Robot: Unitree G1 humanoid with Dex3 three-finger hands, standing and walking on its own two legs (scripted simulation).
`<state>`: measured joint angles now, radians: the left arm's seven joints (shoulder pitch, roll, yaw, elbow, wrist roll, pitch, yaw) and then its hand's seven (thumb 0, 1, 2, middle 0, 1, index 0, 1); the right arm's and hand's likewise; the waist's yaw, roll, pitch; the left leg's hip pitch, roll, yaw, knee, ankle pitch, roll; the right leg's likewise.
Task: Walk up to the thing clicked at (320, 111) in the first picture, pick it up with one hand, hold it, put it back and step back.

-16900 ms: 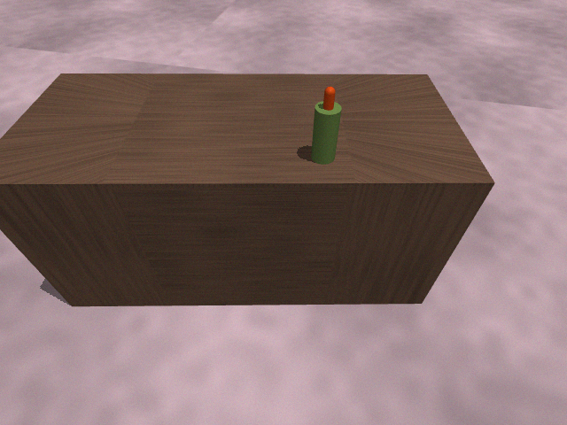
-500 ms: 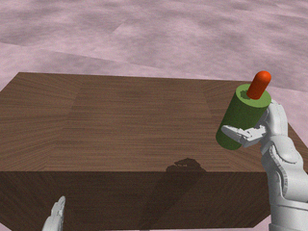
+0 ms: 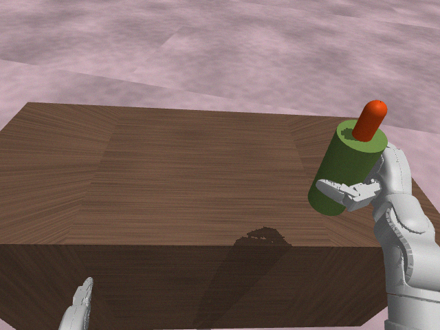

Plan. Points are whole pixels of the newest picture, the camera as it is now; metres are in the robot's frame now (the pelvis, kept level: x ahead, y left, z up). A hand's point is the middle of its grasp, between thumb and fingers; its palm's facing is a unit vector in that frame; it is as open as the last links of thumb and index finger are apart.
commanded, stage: hold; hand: right
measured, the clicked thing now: (348, 160) +0.33 -0.16 +0.22
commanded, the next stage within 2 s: crouch in 1.76 s
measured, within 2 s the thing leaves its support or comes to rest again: neither
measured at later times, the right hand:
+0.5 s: hand (347, 174) +0.33 -0.17 +0.19, palm faces +0.08 +1.00 -0.03, open 10.0 cm
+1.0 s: hand (345, 171) +0.34 -0.17 +0.19, palm faces +0.10 +0.99 -0.02, open 10.0 cm
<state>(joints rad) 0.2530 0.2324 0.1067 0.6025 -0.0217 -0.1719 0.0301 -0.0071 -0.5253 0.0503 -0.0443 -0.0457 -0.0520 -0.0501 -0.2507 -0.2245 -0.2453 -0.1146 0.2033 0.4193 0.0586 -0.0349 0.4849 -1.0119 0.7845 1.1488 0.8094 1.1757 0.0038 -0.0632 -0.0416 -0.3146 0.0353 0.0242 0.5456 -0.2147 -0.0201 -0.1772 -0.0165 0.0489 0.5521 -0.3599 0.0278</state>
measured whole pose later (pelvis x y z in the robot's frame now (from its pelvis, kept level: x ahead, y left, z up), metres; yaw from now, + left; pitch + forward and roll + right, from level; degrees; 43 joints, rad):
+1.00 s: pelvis +0.00 +0.00 +0.00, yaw +0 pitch -1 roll +0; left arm 0.25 0.23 0.11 0.61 -0.02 -0.19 0.03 -0.01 -0.53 0.05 -0.04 -0.04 -0.05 -0.05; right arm -0.22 -0.22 -0.25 -0.13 0.20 0.41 0.04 -0.03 0.49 -1.02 0.79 1.15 0.82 1.17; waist 0.01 -0.06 -0.04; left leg -0.31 0.03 0.03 0.54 -0.22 -0.02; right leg -0.17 -0.02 0.05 0.55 -0.37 0.03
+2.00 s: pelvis +0.00 +0.00 +0.00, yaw +0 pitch -1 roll +0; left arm 0.23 0.21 0.09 0.63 -0.02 -0.18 0.03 -0.01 -0.52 0.05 -0.04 -0.04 -0.05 -0.05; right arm -0.23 -0.20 -0.21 -0.11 0.20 0.40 0.04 -0.03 0.50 -1.03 0.79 1.15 0.82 1.17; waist 0.00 -0.07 -0.03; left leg -0.31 0.03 0.03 0.53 -0.21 -0.02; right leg -0.17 -0.02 0.05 0.55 -0.36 0.03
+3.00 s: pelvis -0.01 -0.01 -0.02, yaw +2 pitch +11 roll +0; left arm 0.28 0.22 0.04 0.40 0.00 -0.15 0.04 -0.01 -0.53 0.06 -0.05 -0.04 -0.06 -0.05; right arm -0.72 -0.36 -0.34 0.96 0.10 -0.26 0.07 -0.03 0.51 -1.05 0.79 1.15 0.82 1.18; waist 0.13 0.01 -0.06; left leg -0.66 0.03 -0.01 0.69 -0.22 -0.03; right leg -0.53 -0.02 0.02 0.76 -0.42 0.02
